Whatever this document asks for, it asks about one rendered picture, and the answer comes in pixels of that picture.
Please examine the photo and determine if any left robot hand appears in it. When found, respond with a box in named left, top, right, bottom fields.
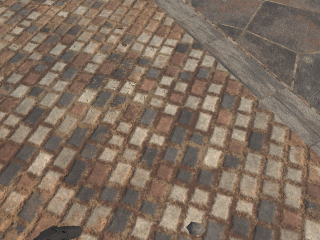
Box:
left=33, top=225, right=82, bottom=240

